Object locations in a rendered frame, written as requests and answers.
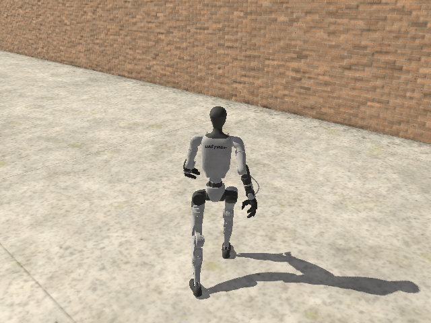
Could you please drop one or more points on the robot right shin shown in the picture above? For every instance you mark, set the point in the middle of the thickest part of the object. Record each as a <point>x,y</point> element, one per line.
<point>228,230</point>

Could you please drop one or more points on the left robot hand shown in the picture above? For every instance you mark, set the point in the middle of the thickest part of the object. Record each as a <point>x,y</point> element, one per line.
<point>194,171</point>

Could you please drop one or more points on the right robot hand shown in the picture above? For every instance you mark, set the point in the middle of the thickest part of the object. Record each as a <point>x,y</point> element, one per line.
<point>253,208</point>

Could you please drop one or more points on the right robot forearm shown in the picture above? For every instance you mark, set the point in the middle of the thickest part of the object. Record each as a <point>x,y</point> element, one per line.
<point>248,186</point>

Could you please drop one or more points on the humanoid robot head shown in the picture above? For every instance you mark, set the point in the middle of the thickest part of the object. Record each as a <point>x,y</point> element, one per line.
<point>218,117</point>

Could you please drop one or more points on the right robot upper arm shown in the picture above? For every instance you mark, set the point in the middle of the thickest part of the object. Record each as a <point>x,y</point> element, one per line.
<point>240,154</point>

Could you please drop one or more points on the left robot upper arm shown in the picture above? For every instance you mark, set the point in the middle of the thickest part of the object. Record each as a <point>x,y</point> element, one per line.
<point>192,151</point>

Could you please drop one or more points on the left robot forearm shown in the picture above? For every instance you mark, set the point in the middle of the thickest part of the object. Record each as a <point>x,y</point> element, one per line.
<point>187,171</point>

